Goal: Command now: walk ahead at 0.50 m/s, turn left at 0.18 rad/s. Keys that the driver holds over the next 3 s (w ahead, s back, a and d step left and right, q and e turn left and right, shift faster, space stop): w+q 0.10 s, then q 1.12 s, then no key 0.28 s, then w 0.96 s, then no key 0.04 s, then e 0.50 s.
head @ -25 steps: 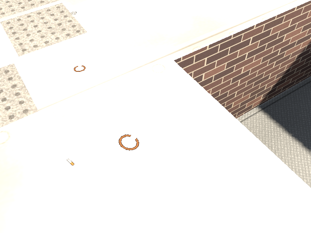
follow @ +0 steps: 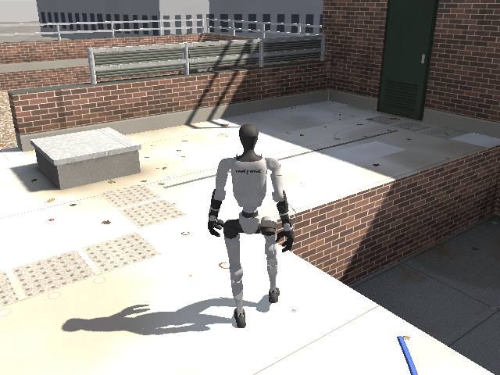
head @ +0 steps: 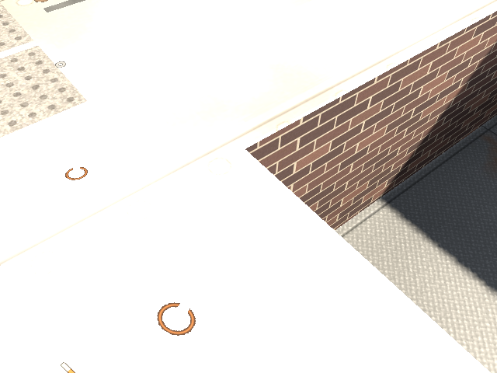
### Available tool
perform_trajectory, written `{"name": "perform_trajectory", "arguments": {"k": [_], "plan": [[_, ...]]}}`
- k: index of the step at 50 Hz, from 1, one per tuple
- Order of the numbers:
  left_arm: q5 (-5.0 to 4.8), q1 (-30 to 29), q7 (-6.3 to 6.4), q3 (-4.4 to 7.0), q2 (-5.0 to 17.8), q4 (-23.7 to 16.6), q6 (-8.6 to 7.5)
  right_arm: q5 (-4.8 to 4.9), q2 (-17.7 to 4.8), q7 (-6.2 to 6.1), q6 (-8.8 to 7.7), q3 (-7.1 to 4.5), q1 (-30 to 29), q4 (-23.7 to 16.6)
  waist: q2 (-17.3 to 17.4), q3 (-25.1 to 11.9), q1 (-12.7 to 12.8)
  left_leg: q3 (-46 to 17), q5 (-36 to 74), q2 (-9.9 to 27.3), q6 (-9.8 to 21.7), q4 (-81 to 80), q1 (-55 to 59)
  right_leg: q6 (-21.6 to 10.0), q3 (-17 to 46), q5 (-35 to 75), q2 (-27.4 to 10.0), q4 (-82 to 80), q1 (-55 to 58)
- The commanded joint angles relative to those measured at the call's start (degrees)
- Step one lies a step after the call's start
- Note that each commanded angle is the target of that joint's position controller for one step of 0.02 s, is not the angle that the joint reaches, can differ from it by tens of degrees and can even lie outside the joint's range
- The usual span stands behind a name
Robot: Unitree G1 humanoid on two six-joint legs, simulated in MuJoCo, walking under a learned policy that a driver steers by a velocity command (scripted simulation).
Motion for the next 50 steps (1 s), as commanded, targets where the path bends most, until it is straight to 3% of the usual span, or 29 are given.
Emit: {"name": "perform_trajectory", "arguments": {"k": [1,4,6,8,9,10,11,12,13,14,15,16,19,23,27,30,32,33,34,35,36,37,38,39,40,41,44,50], "plan": [[-0.45,-6.7,0.11,-0.44,1.0,-4.8,-0.84,0.02,-7.5,-0.34,-0.36,-1.03,2.8,-1.5,5.0,3.8,-0.2,-11.1,19.2,14.6,7.3,-5.3,-1.8,1.3,-2.9,3.5,1.7,-8.0,-0.8],[-0.73,-10.5,0.43,-0.54,1.8,-6.6,-1.27,-0.26,-7.6,-0.59,0.27,-1.07,5.6,-0.6,5.9,3.7,-1.3,-12.8,22.9,15.5,7.5,-2.2,3.4,0.9,-2.7,2.4,2.9,-12.1,-1.0],[-0.91,-10.9,0.72,-0.40,2.6,-7.4,-1.88,-0.70,-8.0,-0.91,0.65,-1.29,4.9,-0.6,6.5,3.9,-0.6,-13.7,29.5,15.9,6.7,1.4,5.1,0.0,-2.1,-0.3,3.9,-14.5,1.1],[-0.96,-4.2,1.52,0.14,4.0,-5.7,-3.02,-0.87,-9.1,-1.17,0.96,-1.84,2.3,-1.4,7.1,1.4,2.3,-13.2,41.1,14.0,4.0,9.6,4.2,-1.3,-2.0,-1.9,6.5,-18.7,10.8],[-0.48,3.6,2.13,0.82,5.5,-3.3,-3.84,-0.05,-9.6,-1.17,0.99,-2.14,0.7,-2.1,5.8,-2.5,5.8,-12.0,42.3,11.3,2.2,18.5,2.2,-2.3,-2.4,3.9,7.5,-23.8,20.9],[0.86,11.6,2.81,1.83,9.0,-1.6,-4.84,1.18,-8.2,-1.16,0.83,-1.90,0.0,-3.7,2.9,-8.9,8.3,-10.4,29.3,8.1,0.5,30.9,-7.0,-3.8,2.0,17.7,0.7,-23.0,36.1],[2.18,15.7,2.86,3.12,15.0,-2.6,-4.83,3.74,-1.2,-1.71,1.22,-0.67,6.2,-5.7,-9.7,-20.5,6.5,-5.0,-12.1,0.0,-1.9,51.4,-24.3,-10.0,19.7,44.6,-20.3,-18.1,56.2],[-0.89,14.2,2.53,3.16,13.9,-3.9,-3.27,2.76,-6.1,-2.62,2.23,-2.12,7.9,-5.2,-9.1,-27.0,6.5,-9.0,-23.5,-1.0,-1.4,60.3,-25.9,-13.5,25.2,49.3,-22.0,-20.1,53.7],[-1.03,9.4,2.57,2.04,9.7,-4.9,-2.58,1.83,-7.2,-2.76,3.00,-3.08,5.1,-5.1,-4.5,-20.0,4.2,-10.5,-20.2,1.9,-1.6,63.1,-27.6,-12.6,18.5,43.6,-19.4,-21.9,46.1],[-0.87,5.5,2.85,0.86,5.5,-5.4,-2.38,0.93,-6.2,-2.34,3.36,-3.16,1.7,-5.7,-2.7,-12.1,3.2,-9.6,-16.7,3.8,-2.2,61.4,-29.2,-10.8,12.5,38.6,-16.2,-24.6,38.4],[-0.73,4.0,3.37,0.21,3.6,-5.3,-2.35,0.14,-5.6,-1.82,3.91,-3.47,-0.1,-6.1,-3.6,-7.0,2.2,-9.6,-14.3,5.4,-2.9,59.1,-29.3,-9.0,8.3,34.8,-13.5,-27.0,32.6],[-0.88,3.4,3.94,0.02,3.0,-5.0,-2.29,-0.58,-5.0,-1.22,4.82,-3.67,-0.3,-6.5,-5.1,-4.8,1.0,-9.2,-12.6,6.1,-3.6,57.5,-28.1,-8.5,5.2,31.1,-11.7,-29.1,28.1],[-0.41,4.3,4.02,0.41,4.8,-4.9,-2.93,-0.64,-3.8,-0.58,6.80,-3.83,0.2,-7.4,-3.6,-5.7,-0.8,-7.8,-9.5,5.1,-4.6,57.5,-25.5,-10.0,0.9,30.5,-11.6,-31.0,23.7],[-0.12,3.4,3.93,0.75,5.9,-5.5,-2.46,-0.85,-4.5,0.39,8.49,-3.51,-6.7,-11.4,-5.1,-3.8,-0.7,-6.7,-4.4,7.1,-4.9,47.8,-27.8,-10.2,-3.5,18.1,-11.5,-33.1,22.0],[-0.19,3.8,3.51,1.62,8.6,-5.9,-1.60,-0.77,-4.9,1.82,9.01,-2.59,-12.7,-15.0,-5.3,-4.3,1.0,-3.9,-3.0,6.9,-4.2,35.6,-21.4,-9.7,-6.7,9.6,-12.1,-32.3,21.1],[-0.38,5.5,2.84,2.42,10.4,-6.0,-0.40,-0.75,-6.6,1.96,9.43,-2.78,-14.9,-17.3,-5.7,-4.4,2.6,-2.4,-7.9,6.3,-3.3,31.0,-19.7,-8.9,-6.0,2.9,-14.6,-30.1,23.1],[-0.55,5.6,2.64,2.91,11.4,-6.2,0.56,-0.55,-6.8,1.91,9.10,-2.89,-15.0,-18.5,-5.3,-3.9,2.5,-1.7,-8.6,5.6,-2.2,24.5,-16.5,-6.8,-6.4,-1.8,-15.0,-26.7,23.3],[-0.43,6.0,2.56,3.19,11.7,-6.0,1.25,-0.81,-7.2,1.84,8.40,-2.97,-13.7,-18.3,-3.4,-3.9,1.7,-2.0,-5.2,4.8,-1.7,18.4,-12.4,-4.4,-8.2,-3.7,-13.7,-22.7,21.7],[-0.09,8.8,2.29,3.19,10.5,-5.3,2.03,-1.15,-9.3,1.35,7.32,-3.52,-10.8,-17.4,3.7,-4.8,0.9,-8.0,-0.7,6.9,-0.6,9.9,-7.3,-1.1,-10.9,-8.4,-10.5,-13.8,18.9],[-0.56,9.9,1.82,1.90,5.2,-8.5,2.53,-1.32,-17.8,0.52,6.54,-5.25,-10.9,-18.8,22.7,-4.2,2.4,-31.4,17.7,23.7,5.4,4.3,-2.5,4.2,-15.9,-29.6,-0.2,2.5,4.8],[-0.23,3.5,2.91,1.93,6.9,-10.1,3.68,-0.80,-19.2,0.15,6.51,-6.22,-6.2,-17.8,15.4,-4.6,-2.3,-34.2,25.6,26.7,12.3,5.0,-5.3,4.8,-5.4,-33.5,3.7,11.7,1.2],[-0.89,2.4,3.15,1.98,6.9,-10.4,4.28,-0.68,-16.7,-0.26,6.70,-5.53,-6.4,-17.2,10.7,-3.9,-0.9,-29.3,24.9,23.7,12.5,5.6,-6.0,4.7,-1.8,-29.7,3.1,14.9,0.6],[-1.61,3.0,3.19,1.92,6.6,-9.9,4.04,-0.55,-14.4,-0.58,6.98,-4.73,-10.2,-17.6,9.3,-2.2,1.1,-25.1,21.3,19.9,10.5,5.2,-8.1,4.2,-0.2,-24.4,2.7,14.1,1.2],[-1.33,3.2,3.26,2.07,7.0,-9.7,3.56,-0.31,-13.1,-0.80,7.22,-4.30,-13.9,-18.6,9.8,-2.3,2.5,-22.8,18.3,16.7,8.4,5.1,-7.9,3.6,0.7,-20.6,2.6,12.6,1.5],[-0.36,4.2,3.18,2.35,8.0,-9.1,3.40,0.02,-11.6,-0.95,7.27,-3.84,-16.1,-19.6,10.3,-3.3,3.0,-21.3,20.3,15.0,8.0,5.5,-7.7,3.4,0.3,-18.3,3.3,13.4,2.4],[-0.01,5.0,3.03,2.52,8.2,-8.9,3.48,0.12,-11.0,-0.76,7.17,-3.54,-15.9,-19.9,9.3,-5.0,3.1,-21.2,22.8,14.6,8.2,6.0,-7.1,3.3,0.4,-17.5,4.1,14.5,3.4],[-0.65,4.1,2.94,2.24,6.9,-9.8,4.01,0.11,-12.6,-0.31,6.52,-3.98,-13.2,-19.5,6.6,-6.1,2.4,-23.4,21.4,14.7,8.8,6.0,-5.3,3.8,1.6,-17.4,4.7,11.7,3.4],[-1.05,0.5,3.47,1.76,6.8,-12.3,4.17,-0.59,-14.3,-0.09,6.95,-4.54,-10.6,-19.5,8.4,-5.1,0.3,-29.8,10.2,14.4,9.6,5.2,-6.1,3.6,2.8,-19.2,6.3,1.6,5.7]]}}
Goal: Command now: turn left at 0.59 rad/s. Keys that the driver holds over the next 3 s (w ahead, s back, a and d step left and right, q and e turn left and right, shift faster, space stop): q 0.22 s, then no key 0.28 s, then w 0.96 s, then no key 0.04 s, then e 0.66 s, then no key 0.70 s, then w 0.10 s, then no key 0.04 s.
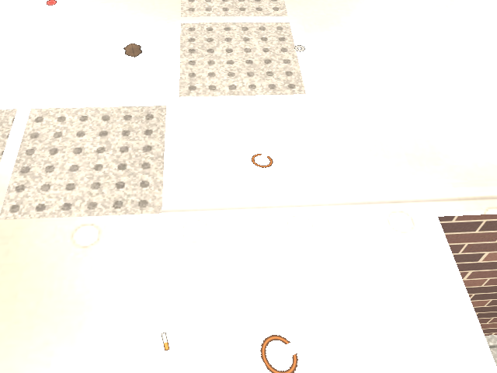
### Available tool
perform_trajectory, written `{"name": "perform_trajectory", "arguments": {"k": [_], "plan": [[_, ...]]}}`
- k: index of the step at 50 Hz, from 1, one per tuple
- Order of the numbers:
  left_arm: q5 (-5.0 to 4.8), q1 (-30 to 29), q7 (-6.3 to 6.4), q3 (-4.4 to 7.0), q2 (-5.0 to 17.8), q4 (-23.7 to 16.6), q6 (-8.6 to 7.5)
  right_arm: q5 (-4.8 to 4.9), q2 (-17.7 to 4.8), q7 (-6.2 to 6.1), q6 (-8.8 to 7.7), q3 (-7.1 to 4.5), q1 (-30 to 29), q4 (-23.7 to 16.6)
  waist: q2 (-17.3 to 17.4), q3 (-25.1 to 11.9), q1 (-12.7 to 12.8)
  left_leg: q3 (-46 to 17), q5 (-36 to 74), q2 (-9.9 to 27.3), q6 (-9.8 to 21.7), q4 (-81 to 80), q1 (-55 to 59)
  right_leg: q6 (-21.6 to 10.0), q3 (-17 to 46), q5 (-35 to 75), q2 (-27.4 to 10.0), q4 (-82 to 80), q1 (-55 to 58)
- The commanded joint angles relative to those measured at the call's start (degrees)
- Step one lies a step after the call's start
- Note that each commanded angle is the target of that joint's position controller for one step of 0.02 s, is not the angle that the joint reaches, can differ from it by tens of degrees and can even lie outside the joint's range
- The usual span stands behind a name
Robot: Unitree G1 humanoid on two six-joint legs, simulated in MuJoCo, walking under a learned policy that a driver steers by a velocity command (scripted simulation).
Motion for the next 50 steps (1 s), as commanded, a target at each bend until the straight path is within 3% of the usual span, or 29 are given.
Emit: {"name": "perform_trajectory", "arguments": {"k": [1,6,8,9,10,11,12,13,14,16,20,23,25,27,28,29,30,31,32,33,35,37,42,44,46,48,49,50], "plan": [[-0.31,-0.9,0.33,0.61,3.9,-4.5,-0.80,-0.34,-9.8,0.07,-0.29,-2.56,1.9,-3.0,7.5,-6.1,-1.1,-19.1,6.8,15.4,9.9,-6.5,8.8,-0.4,0.8,-1.0,0.9,-4.1,-2.5],[-1.16,1.4,0.74,0.30,4.2,-5.5,-1.78,-0.42,-10.3,0.79,0.23,-2.92,-0.1,-3.4,8.5,-7.0,-0.1,-23.8,9.4,13.8,7.8,-5.1,5.7,-2.2,0.7,-1.8,3.7,-14.0,6.6],[-1.27,5.7,1.13,0.13,3.8,-4.7,-2.34,0.23,-10.0,0.86,0.59,-2.94,-2.5,-3.7,8.1,-6.9,2.6,-23.9,6.3,11.2,4.5,-3.7,1.8,-3.4,0.1,3.6,4.7,-26.1,15.0],[-0.85,7.8,1.60,0.49,5.3,-4.3,-2.76,0.82,-8.8,0.55,0.58,-2.62,-2.9,-4.0,5.8,-6.6,3.6,-22.2,-0.7,8.2,1.2,-1.4,-2.9,-4.3,2.6,6.3,1.3,-34.4,21.0],[0.14,7.3,2.11,1.36,10.4,-5.1,-2.91,1.03,-4.6,0.29,0.40,-1.70,-0.2,-4.5,-5.5,-6.9,1.6,-14.1,-15.4,1.8,-2.4,9.6,-9.8,-7.3,15.7,0.5,-12.7,-40.9,25.5],[0.53,1.4,1.72,2.08,14.3,-7.2,-2.62,0.25,-6.5,-0.22,0.37,-2.31,-0.2,-4.5,-12.7,-2.5,0.9,-2.1,-22.9,-5.9,-3.9,21.4,-16.9,-13.2,26.8,3.6,-22.0,-43.9,18.0],[0.79,1.3,1.32,1.38,10.9,-7.4,-2.66,-1.49,-9.6,-0.05,0.38,-3.02,-0.7,-4.1,-7.0,-1.6,0.4,-4.1,-22.1,-1.3,-4.3,31.1,-13.2,-15.8,23.8,12.0,-21.7,-41.5,13.5],[0.21,-1.5,1.00,0.31,7.3,-7.7,-2.89,-1.17,-9.2,0.43,0.52,-3.22,1.0,-2.9,-4.1,-1.4,-1.7,-4.5,-19.2,-1.3,-4.3,35.4,-11.4,-15.0,18.0,17.4,-17.8,-39.8,12.1],[0.07,-3.6,0.72,-0.04,6.1,-8.1,-3.01,-0.84,-8.5,0.81,0.87,-3.07,3.1,-1.6,-3.8,-1.3,-2.8,-4.0,-16.4,-1.5,-4.9,38.8,-10.9,-13.5,12.5,21.7,-14.1,-38.4,12.6],[-0.05,-3.0,0.84,-0.14,5.9,-8.2,-3.33,-0.53,-7.6,1.51,1.28,-2.64,4.5,-0.8,-6.4,-2.9,-2.1,-2.8,-15.1,-1.6,-6.2,41.0,-12.3,-13.3,7.6,30.0,-11.2,-36.2,17.2],[-0.18,3.3,0.67,0.17,6.7,-5.6,-3.61,0.06,-5.5,1.21,1.79,-1.25,-0.4,-2.0,-6.5,-3.9,1.9,-2.1,-16.4,-0.6,-8.0,31.2,-12.6,-14.5,6.6,36.6,-12.1,-33.5,25.2],[0.08,3.4,0.02,0.30,7.6,-4.5,-3.43,0.40,-4.1,0.88,2.02,0.08,-1.5,-1.8,-8.8,-4.7,2.6,1.2,-19.1,1.1,-7.3,18.6,-4.5,-14.3,5.4,36.5,-11.8,-32.1,23.8],[0.29,4.1,-0.57,0.63,8.8,-3.4,-2.93,0.87,-4.4,0.44,1.86,0.46,-1.5,-1.5,-10.4,-4.8,3.0,4.1,-18.4,1.1,-6.3,11.3,0.2,-14.4,5.9,39.7,-11.8,-30.8,22.5],[-0.13,4.0,-1.12,0.48,8.5,-2.5,-2.40,0.33,-3.1,0.04,1.09,1.28,2.4,0.5,-8.3,-5.9,0.5,6.4,-8.3,1.0,-4.3,-3.9,10.2,-12.1,5.3,25.7,-10.4,-30.2,18.1],[-0.06,5.0,-1.29,0.20,7.2,-1.9,-2.40,-0.48,-3.8,-0.23,0.36,1.39,3.4,1.3,-5.9,-5.6,0.1,4.1,-5.8,2.2,-2.9,-8.0,17.0,-9.8,5.2,14.4,-9.2,-29.7,12.1],[0.25,4.8,-1.65,-0.55,4.1,-2.7,-2.54,-1.37,-6.9,-0.47,-0.57,1.10,6.0,1.8,2.9,-6.1,-0.7,-8.0,-15.1,11.3,-0.4,-11.1,24.1,-7.3,1.5,1.4,-5.5,-22.6,3.1],[-0.07,1.2,-1.64,-1.37,2.1,-5.5,-2.79,-0.92,-14.8,-0.45,-0.52,-1.04,8.4,2.6,16.1,-2.4,-2.4,-24.4,-28.5,22.1,6.2,-16.1,20.5,-5.1,-6.8,-7.2,3.1,-15.1,-7.3],[0.83,-4.4,-1.41,-0.13,7.1,-6.4,-2.56,-1.47,-13.5,-0.27,-0.84,-1.14,10.1,3.8,13.0,4.1,-5.7,-28.4,-32.6,25.1,10.5,-19.0,14.2,-5.1,-2.7,-8.3,0.2,-6.4,-9.7],[0.12,-3.9,-1.94,0.46,7.8,-6.2,-2.68,-1.20,-10.4,-0.28,-1.39,-0.08,7.6,3.6,10.3,5.9,-3.2,-26.2,-33.3,23.3,10.5,-20.0,13.3,-5.2,-1.1,-4.9,-0.6,-2.7,-11.1],[-0.13,-1.5,-2.52,0.59,7.7,-4.9,-3.07,-0.75,-8.6,-0.42,-1.85,0.45,5.3,3.4,9.9,6.2,-1.6,-22.4,-30.3,20.7,9.0,-20.7,13.7,-4.9,-0.8,-1.8,-1.3,-2.0,-11.3],[0.91,0.7,-3.58,0.75,7.0,-3.1,-3.95,-0.24,-7.1,-0.82,-3.24,0.90,4.5,3.7,9.5,4.1,-0.4,-15.8,-20.0,17.0,7.4,-20.4,15.9,-4.1,-1.9,3.6,-1.8,-1.2,-9.9],[1.07,0.3,-4.09,0.51,5.5,-2.6,-4.33,-0.05,-7.2,-0.63,-4.40,0.79,6.2,4.8,8.1,2.1,-0.6,-12.0,-13.9,15.8,7.4,-19.5,16.6,-3.1,-3.1,6.4,-1.7,-2.0,-9.1],[0.48,-5.8,-4.29,-0.11,4.0,-4.6,-4.48,-0.25,-8.3,-0.26,-5.46,0.24,9.5,6.9,8.8,3.6,-2.6,-9.9,-11.7,17.0,7.9,-18.8,13.1,-2.2,-4.1,9.2,-2.3,-13.1,-5.3],[0.37,-6.1,-4.14,-0.07,4.3,-5.0,-4.60,-0.33,-9.2,-0.15,-5.72,-0.05,9.7,7.2,8.3,3.9,-2.3,-9.6,-10.8,17.8,7.7,-17.7,11.1,-3.2,-4.6,8.6,-1.9,-16.6,-1.2],[0.29,-3.2,-3.75,0.15,4.6,-4.5,-4.94,-0.17,-10.1,-0.03,-5.84,-0.30,8.7,7.3,7.4,3.8,-0.4,-9.1,-8.0,18.3,6.9,-15.6,7.8,-4.4,-5.7,9.1,-0.9,-19.9,6.2],[0.57,7.0,-2.68,1.02,5.9,-1.0,-5.77,-0.25,-9.6,0.02,-5.86,-0.07,7.9,7.6,3.4,0.8,4.6,-5.5,2.1,15.0,4.8,-4.6,2.6,-5.5,-6.7,9.1,2.0,-25.2,21.4],[1.26,16.0,-1.72,2.16,9.5,1.2,-6.59,-0.41,-7.0,0.20,-6.07,0.78,7.3,7.0,-3.7,-4.6,8.7,-0.1,4.4,10.2,2.8,11.9,-2.3,-7.4,2.2,2.0,-4.9,-30.1,31.9],[1.50,23.0,-1.56,3.63,17.1,2.3,-6.98,0.48,-2.1,0.32,-6.36,2.03,8.0,4.3,-19.3,-9.6,9.5,6.5,-15.9,1.4,-0.3,31.6,-16.5,-12.4,29.4,-15.5,-20.2,-41.2,40.2]]}}
Over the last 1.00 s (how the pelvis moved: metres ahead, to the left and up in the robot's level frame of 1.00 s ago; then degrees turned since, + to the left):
0.18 0.00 -0.01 33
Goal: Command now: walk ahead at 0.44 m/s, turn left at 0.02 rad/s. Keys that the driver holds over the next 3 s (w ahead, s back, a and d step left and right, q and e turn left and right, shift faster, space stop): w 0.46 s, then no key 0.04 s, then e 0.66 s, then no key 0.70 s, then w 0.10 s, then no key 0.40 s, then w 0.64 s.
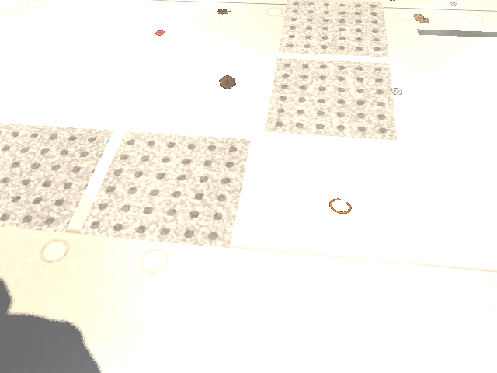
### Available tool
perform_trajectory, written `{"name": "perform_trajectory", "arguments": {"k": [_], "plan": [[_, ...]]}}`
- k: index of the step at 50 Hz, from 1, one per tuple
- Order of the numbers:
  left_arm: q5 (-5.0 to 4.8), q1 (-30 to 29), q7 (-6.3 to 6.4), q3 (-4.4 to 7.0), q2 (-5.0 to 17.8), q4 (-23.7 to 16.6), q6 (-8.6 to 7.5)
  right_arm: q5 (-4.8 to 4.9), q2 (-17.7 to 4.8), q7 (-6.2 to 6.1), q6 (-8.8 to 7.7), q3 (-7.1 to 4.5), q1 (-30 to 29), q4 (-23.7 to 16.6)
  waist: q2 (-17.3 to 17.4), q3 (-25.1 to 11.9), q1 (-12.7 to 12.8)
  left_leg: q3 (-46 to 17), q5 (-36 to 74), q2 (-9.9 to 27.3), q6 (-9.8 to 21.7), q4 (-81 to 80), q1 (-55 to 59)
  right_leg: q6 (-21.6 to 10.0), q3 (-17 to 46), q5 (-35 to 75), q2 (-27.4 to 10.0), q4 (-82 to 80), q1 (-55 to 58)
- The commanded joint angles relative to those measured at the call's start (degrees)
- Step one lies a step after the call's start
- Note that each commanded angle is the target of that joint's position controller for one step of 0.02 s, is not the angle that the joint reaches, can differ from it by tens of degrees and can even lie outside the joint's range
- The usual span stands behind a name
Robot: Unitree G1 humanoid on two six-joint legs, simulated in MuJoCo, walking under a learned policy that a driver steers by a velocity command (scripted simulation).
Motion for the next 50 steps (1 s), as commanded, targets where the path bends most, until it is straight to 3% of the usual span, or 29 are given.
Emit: {"name": "perform_trajectory", "arguments": {"k": [1,2,3,5,8,13,16,18,21,23,24,25,26,27,28,29,31,35,37,40,44,48,50], "plan": [[-0.23,20.8,0.83,3.52,13.6,3.5,-0.78,-0.70,-5.3,0.00,-1.22,-0.69,-3.5,-6.1,-13.8,-3.9,8.0,-1.8,-4.2,-3.0,4.0,35.0,-35.8,-9.0,44.4,-33.3,-22.0,-23.6,28.1],[-0.64,14.2,0.47,2.58,10.2,1.9,-0.69,-0.67,-6.0,0.52,-1.18,-1.02,-4.2,-5.7,-7.7,1.0,4.8,-2.7,1.2,0.8,5.0,37.0,-36.7,-8.7,37.2,-32.2,-20.5,-22.5,22.9],[-0.69,10.2,0.20,1.86,7.3,1.1,-0.98,-0.46,-5.5,1.21,-1.30,-0.80,-5.1,-5.4,-4.8,2.9,3.4,-1.8,5.7,3.0,4.9,35.5,-35.3,-8.0,30.6,-24.3,-17.6,-22.9,18.9],[-0.85,8.6,0.47,0.91,4.9,1.4,-1.88,-1.10,-4.0,1.72,-0.61,-0.46,-5.2,-4.6,-5.5,2.6,2.0,0.2,10.0,5.2,3.6,32.4,-32.7,-6.6,21.1,-10.5,-13.1,-24.0,16.6],[-1.38,12.5,0.60,0.71,4.8,4.0,-3.03,-1.30,-2.9,2.27,0.37,-0.10,-7.7,-4.9,-5.3,2.2,2.0,2.5,13.7,5.7,1.7,31.5,-34.4,-7.5,14.8,4.8,-11.6,-24.5,17.7],[-1.66,17.1,0.72,0.09,3.7,7.4,-3.12,-1.35,-1.4,2.56,0.70,0.75,-19.3,-8.6,-4.5,4.7,3.7,5.6,20.2,5.9,-0.8,20.6,-39.9,-8.3,8.7,16.4,-9.7,-25.2,19.5],[-1.57,18.5,0.97,-0.03,4.0,8.9,-3.27,-0.94,-0.2,2.70,0.44,1.57,-25.1,-10.4,-5.1,5.4,4.8,7.6,24.5,4.2,-0.5,10.3,-35.6,-7.9,6.2,21.2,-9.0,-25.0,19.0],[-1.42,19.5,1.21,0.00,4.5,9.9,-3.24,-0.78,-0.6,2.52,0.37,1.62,-27.1,-11.2,-5.2,5.8,5.0,8.1,25.0,3.3,0.6,6.0,-33.1,-7.7,6.0,23.9,-10.2,-24.7,20.7],[-1.18,18.4,1.69,0.09,5.2,11.0,-2.95,-0.76,-1.8,1.92,0.04,1.13,-25.6,-11.2,-5.3,4.8,3.2,8.2,21.5,1.5,3.4,2.5,-28.6,-6.9,5.5,35.6,-12.1,-20.3,25.4],[-0.70,17.0,1.91,0.35,6.3,11.3,-2.46,-0.80,-3.7,1.08,-0.48,0.07,-16.1,-8.3,-6.1,-0.6,-0.9,9.0,16.7,-1.9,5.7,0.4,-17.9,-5.5,4.3,49.6,-11.5,-8.1,27.3],[-0.93,16.6,1.93,0.22,6.1,11.5,-2.09,-1.42,-4.7,0.49,-1.15,-0.58,-6.8,-5.1,-4.7,-5.4,-4.7,8.8,20.1,-2.1,7.1,-3.3,-6.5,-4.1,2.5,47.8,-9.2,3.7,23.7],[-1.60,17.6,1.94,-0.45,4.1,10.0,-2.13,-2.90,-8.5,-0.32,-1.66,-1.63,2.2,-3.3,-0.1,-12.3,-6.8,-2.6,22.5,9.3,9.6,-2.6,8.0,-2.9,0.8,28.7,-6.3,20.4,12.7],[-3.99,27.0,1.68,-1.89,-3.3,9.9,-1.82,-3.32,-13.1,-0.54,-1.40,-2.72,2.2,-3.6,13.4,-19.6,-1.6,-30.2,35.7,27.9,19.1,-5.7,22.5,-0.4,0.1,-22.0,5.1,42.9,-7.8],[-2.46,23.5,2.63,0.00,3.9,11.2,-1.22,0.11,-10.7,-0.18,-0.94,-2.71,-0.4,-4.1,3.0,-18.3,-2.4,-30.0,41.4,25.5,18.8,-8.2,16.5,-1.0,8.3,-20.2,3.7,46.5,-9.2],[-2.46,18.7,2.68,0.14,3.4,10.0,-1.33,0.53,-6.7,-0.29,-1.22,-1.52,-6.7,-4.8,2.0,-9.6,0.2,-18.5,46.3,23.2,16.7,-9.0,8.1,-1.1,8.8,-15.8,1.0,44.7,-9.9],[-2.09,16.5,2.65,-0.06,2.3,9.9,-1.41,0.28,-3.0,-0.16,-1.71,-0.53,-9.3,-4.9,0.5,-4.8,1.3,-11.6,51.8,20.5,14.3,-10.7,1.6,-1.0,8.1,-13.5,-1.0,41.2,-9.0],[-0.73,16.2,1.96,0.35,1.9,10.2,0.29,0.35,-0.7,-0.80,-2.10,0.26,-11.1,-4.4,2.4,-2.1,3.7,-2.7,54.2,16.4,10.3,-13.4,-6.3,0.1,7.3,-11.3,-2.3,36.7,-4.6],[-0.67,15.5,1.27,0.76,0.1,9.3,2.83,0.23,-3.4,-1.27,-2.73,-0.19,-10.0,-4.5,2.6,-3.7,5.8,4.8,58.0,15.6,10.1,-14.4,-9.4,1.6,5.2,-7.0,-1.1,34.4,-3.8],[-0.44,12.1,1.10,0.77,0.0,7.7,3.47,0.14,-3.1,-1.73,-2.18,-0.06,-10.1,-4.6,3.7,-2.3,5.6,7.8,54.5,14.7,9.7,-14.7,-9.4,2.0,4.2,-3.6,-1.9,29.9,-6.7],[-0.22,7.0,0.63,0.21,-0.8,5.4,3.87,0.26,-3.0,-2.33,-1.22,-0.01,-9.3,-4.4,4.7,-1.6,4.2,11.2,50.3,13.9,9.2,-14.0,-8.6,2.2,2.2,0.7,-2.5,20.6,-6.5],[-0.09,2.8,0.30,-0.01,-0.5,2.9,4.32,-0.06,-4.6,-2.41,0.12,-0.77,-7.0,-4.1,4.4,-2.1,2.2,12.0,47.1,16.2,9.9,-11.1,-5.3,1.1,-0.1,-1.0,-1.7,13.5,-4.7],[-0.14,1.1,0.14,0.43,0.4,0.5,4.61,-0.47,-6.1,-2.48,2.07,-1.86,-6.6,-4.5,4.7,-1.0,1.0,10.3,41.8,19.6,9.9,-6.6,-3.1,-0.7,-1.1,-10.6,-1.1,8.9,-4.0],[-0.46,2.3,0.27,0.59,0.2,-0.2,3.89,-0.49,-6.7,-2.75,2.87,-2.36,-6.5,-4.6,3.3,-1.4,1.9,10.9,38.9,19.6,7.7,-1.2,-3.4,-1.9,-1.2,-9.3,-0.4,1.6,0.0]]}}
Over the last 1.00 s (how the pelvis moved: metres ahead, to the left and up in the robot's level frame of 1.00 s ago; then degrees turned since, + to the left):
0.09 -0.03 -0.01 14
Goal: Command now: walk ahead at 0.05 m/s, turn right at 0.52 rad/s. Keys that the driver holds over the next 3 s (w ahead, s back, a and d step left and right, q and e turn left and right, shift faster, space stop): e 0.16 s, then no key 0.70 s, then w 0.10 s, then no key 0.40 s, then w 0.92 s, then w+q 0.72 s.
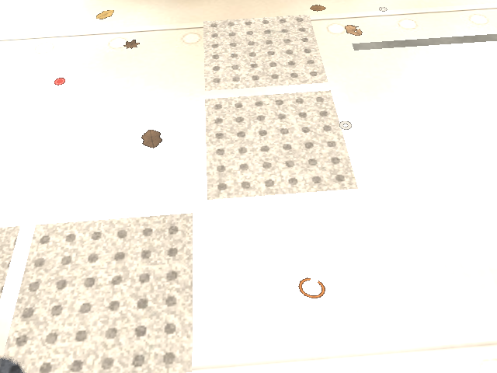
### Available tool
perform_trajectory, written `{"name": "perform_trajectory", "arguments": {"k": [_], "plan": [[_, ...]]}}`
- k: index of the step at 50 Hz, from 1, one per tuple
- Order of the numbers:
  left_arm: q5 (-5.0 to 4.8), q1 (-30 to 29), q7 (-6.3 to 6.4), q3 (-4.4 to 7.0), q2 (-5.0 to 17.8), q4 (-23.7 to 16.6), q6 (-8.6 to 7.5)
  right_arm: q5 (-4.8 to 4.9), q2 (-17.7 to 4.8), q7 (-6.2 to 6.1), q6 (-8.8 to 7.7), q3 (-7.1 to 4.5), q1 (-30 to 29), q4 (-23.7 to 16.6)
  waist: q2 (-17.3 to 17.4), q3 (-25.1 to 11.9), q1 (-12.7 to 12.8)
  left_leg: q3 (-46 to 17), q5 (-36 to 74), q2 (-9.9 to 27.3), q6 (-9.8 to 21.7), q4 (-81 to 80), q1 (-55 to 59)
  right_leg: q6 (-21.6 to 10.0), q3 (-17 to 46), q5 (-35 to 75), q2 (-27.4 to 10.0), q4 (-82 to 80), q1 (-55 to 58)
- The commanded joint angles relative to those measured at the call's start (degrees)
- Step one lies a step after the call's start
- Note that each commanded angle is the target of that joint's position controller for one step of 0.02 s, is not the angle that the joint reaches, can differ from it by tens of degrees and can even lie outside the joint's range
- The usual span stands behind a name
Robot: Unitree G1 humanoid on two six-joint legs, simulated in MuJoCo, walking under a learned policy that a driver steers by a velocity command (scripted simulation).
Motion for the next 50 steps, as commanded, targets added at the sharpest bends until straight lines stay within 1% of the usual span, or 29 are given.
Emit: {"name": "perform_trajectory", "arguments": {"k": [1,2,3,4,5,6,7,8,11,16,19,21,23,24,25,26,27,28,30,32,33,34,38,43,45,46,48,49,50], "plan": [[-0.13,4.4,0.47,1.63,5.6,-3.4,-1.76,-0.27,-9.6,-0.44,1.11,-2.87,4.6,-1.4,0.4,-6.3,1.9,-8.0,29.5,15.6,2.4,5.8,2.8,-2.4,2.4,6.8,0.2,-12.6,7.3],[0.62,8.2,1.25,3.32,12.2,-3.2,-2.59,-0.22,-7.7,-0.16,1.23,-2.46,5.3,-3.2,-11.2,-9.4,2.6,-4.4,15.7,9.8,-1.5,21.0,-6.1,-5.8,17.2,24.5,-10.0,-17.2,16.0],[-0.67,10.3,1.50,5.09,18.1,-3.1,-2.07,0.58,-4.2,-0.21,1.96,-1.53,1.7,-6.9,-19.1,-10.0,4.1,-7.3,-21.0,-3.1,-4.8,31.9,-21.1,-17.3,35.8,44.0,-22.5,-19.7,19.6],[-1.91,13.3,1.66,5.03,16.1,-1.8,-1.59,-0.16,-6.0,-0.19,2.83,-1.76,-0.9,-6.7,-7.9,-11.0,5.2,-16.0,-19.6,-0.8,-5.3,38.7,-21.9,-19.2,31.3,41.1,-20.9,-19.1,20.3],[-1.73,9.9,2.05,4.38,13.8,-2.3,-1.09,0.42,-5.4,0.06,2.85,-1.77,-1.6,-6.9,-6.2,-7.5,3.5,-17.3,-15.0,-0.2,-5.5,39.7,-23.5,-17.8,26.7,35.9,-17.8,-19.4,17.0],[-1.44,5.2,2.40,3.68,11.5,-3.3,-0.49,0.79,-5.3,0.08,2.35,-1.78,-2.2,-6.7,-3.7,-4.4,1.7,-18.4,-9.6,0.9,-5.6,36.6,-23.7,-14.5,22.8,30.0,-13.7,-20.7,13.9],[-1.82,1.8,2.71,3.30,10.3,-4.4,-0.31,0.00,-6.4,0.06,2.08,-2.14,-2.5,-6.8,-4.5,-3.7,0.6,-18.6,-6.2,1.2,-5.8,34.2,-23.6,-12.3,20.8,27.9,-11.0,-21.0,13.2],[-1.62,0.3,2.66,2.99,9.3,-5.0,-0.33,-0.72,-6.6,0.25,2.19,-2.24,-1.1,-6.3,-5.1,-5.2,0.0,-18.1,-4.2,0.5,-6.0,34.2,-21.9,-11.7,19.2,31.0,-9.3,-20.5,13.1],[-1.21,2.1,2.00,3.04,10.2,-4.6,-1.38,0.01,-5.1,0.53,3.05,-1.97,1.4,-5.7,-3.6,-8.7,-0.1,-17.8,-3.4,-0.3,-6.6,30.7,-18.8,-11.3,17.4,33.5,-8.7,-19.9,14.2],[-0.31,3.4,1.97,2.78,10.8,-3.6,-1.28,0.28,-4.6,0.18,3.78,-1.46,-1.4,-6.7,-7.3,-7.1,2.1,-17.7,-3.8,-0.3,-5.9,19.6,-14.6,-10.7,19.5,18.2,-8.7,-22.1,11.9],[0.05,2.4,1.74,2.60,11.2,-3.2,-1.01,0.71,-4.7,-0.06,3.42,-1.33,-1.0,-6.5,-7.7,-6.6,2.4,-17.1,-4.8,-1.4,-4.8,13.4,-9.7,-10.2,20.9,15.4,-8.9,-21.7,9.8],[-0.10,1.5,1.80,2.31,11.1,-2.7,-0.85,0.92,-4.4,-0.32,2.96,-1.21,0.7,-5.9,-7.4,-6.3,1.6,-16.5,-3.5,-2.0,-3.9,6.8,-5.8,-9.4,22.0,16.3,-9.1,-20.4,9.1],[-0.88,0.5,2.18,1.64,9.9,-2.1,-0.69,0.58,-3.3,-0.58,2.01,-0.76,4.2,-4.6,-4.8,-5.7,-0.9,-16.9,6.2,-1.7,-2.5,-9.1,3.1,-5.7,21.3,14.7,-7.4,-17.5,5.1],[-1.07,2.0,2.16,0.79,7.3,-2.2,-0.97,-0.49,-5.6,-0.86,1.18,-0.85,3.9,-4.9,1.3,-5.9,0.5,-25.8,5.7,5.6,-1.2,-15.6,5.7,-2.3,19.1,9.8,-4.2,-13.8,2.5],[-1.89,3.7,2.06,0.22,4.8,-2.2,-1.14,-0.48,-10.2,-0.69,0.70,-1.37,-0.5,-6.3,9.4,-4.7,3.8,-36.6,10.9,15.0,2.7,-18.3,2.3,0.2,11.9,1.2,4.1,-11.1,0.7],[-1.05,2.4,2.25,0.63,7.1,-1.1,-0.78,-0.23,-8.2,-0.09,0.42,-0.86,-3.3,-6.4,10.4,-3.9,2.5,-36.2,13.2,17.1,6.2,-17.3,-6.1,0.9,9.7,-4.7,3.9,-7.4,8.2],[-1.12,2.8,2.03,0.69,7.2,-0.2,-0.65,-0.12,-5.7,0.26,0.03,0.01,-5.7,-6.6,8.7,-3.4,3.7,-33.0,13.2,14.2,5.8,-16.8,-7.1,0.8,9.9,-2.0,3.4,-7.6,11.1],[-1.07,2.4,1.92,0.49,6.5,0.5,-0.77,0.04,-5.4,0.25,-0.13,0.23,-6.1,-6.1,8.3,-2.8,3.9,-29.8,12.6,11.2,3.8,-15.6,-6.3,1.0,9.9,2.7,3.1,-10.8,11.9],[-0.54,1.6,1.89,0.39,7.2,1.4,-1.29,0.45,-6.4,-0.13,-0.31,0.06,-3.8,-4.8,8.6,-3.6,2.9,-26.5,16.8,7.7,1.1,-13.1,-2.0,1.6,10.7,11.3,1.7,-16.0,13.2],[-0.67,2.4,2.32,0.39,8.5,3.1,-1.90,0.83,-6.6,0.10,-0.38,-0.20,0.2,-3.8,5.5,-5.5,0.6,-26.1,18.5,6.2,0.2,-12.3,0.1,2.5,12.3,15.5,-0.7,-16.7,15.2],[-1.37,3.0,2.38,0.36,7.9,4.3,-1.93,1.07,-5.9,0.09,-0.27,-0.07,0.8,-2.8,3.5,-5.0,0.9,-25.3,15.9,5.5,-0.1,-13.1,1.1,2.6,12.5,13.9,-0.5,-16.9,13.6],[-1.44,3.3,2.41,0.11,7.0,5.1,-1.95,0.99,-6.0,-0.03,-0.06,-0.11,0.0,-2.4,3.1,-4.0,1.3,-24.9,13.7,5.3,-0.1,-12.8,1.7,2.7,12.6,12.9,-0.5,-17.9,12.5],[-1.13,3.1,2.81,-0.15,6.8,8.0,-2.01,0.67,-5.3,0.08,0.37,-0.07,-0.4,-0.8,0.1,-2.3,0.8,-24.2,10.3,4.5,-0.2,-12.8,1.4,2.4,13.5,13.3,-1.1,-19.9,11.8],[-1.20,3.5,3.06,-0.41,6.7,11.0,-2.32,0.67,-5.0,0.16,0.31,0.04,-0.2,1.9,-0.9,-2.0,0.7,-23.8,9.4,4.0,-0.3,-12.8,1.8,2.2,13.9,13.0,-1.8,-20.8,11.8],[-1.02,4.5,3.09,-0.43,6.7,11.9,-2.20,0.53,-6.3,0.32,0.62,-0.45,1.0,3.1,0.7,-2.7,0.4,-24.5,-5.1,3.1,0.5,-14.0,1.7,1.4,12.0,2.0,0.4,-18.7,10.6],[-0.69,4.5,2.98,-0.18,7.2,11.8,-2.03,0.50,-7.6,0.43,1.02,-0.99,1.7,3.3,2.6,-1.7,0.0,-26.3,-15.0,3.5,1.9,-14.8,0.8,0.6,10.3,-6.1,2.3,-15.4,7.8],[-0.01,2.5,2.35,-0.26,6.3,10.5,-2.03,0.54,-9.0,0.61,1.55,-1.69,4.7,4.3,6.4,2.5,-1.2,-34.3,-28.6,8.9,5.9,-20.1,-0.2,0.0,6.6,-10.6,4.3,-7.5,0.1],[0.35,2.3,2.19,-0.81,4.3,10.3,-2.43,0.63,-8.4,0.46,1.47,-1.69,4.5,4.7,7.3,4.8,-0.8,-37.6,-26.0,12.5,7.5,-21.8,-1.6,0.2,4.6,-5.3,3.2,-3.6,-0.6],[0.24,2.8,2.23,-1.10,3.3,10.5,-2.97,0.52,-6.6,0.41,1.13,-1.23,3.8,4.8,5.6,4.9,-0.3,-37.5,-19.3,13.3,8.0,-21.9,-3.1,0.2,4.9,-2.7,1.9,-2.2,0.7]]}}
Over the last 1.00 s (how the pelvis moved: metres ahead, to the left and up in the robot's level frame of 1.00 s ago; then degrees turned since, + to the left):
0.40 0.01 0.00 -14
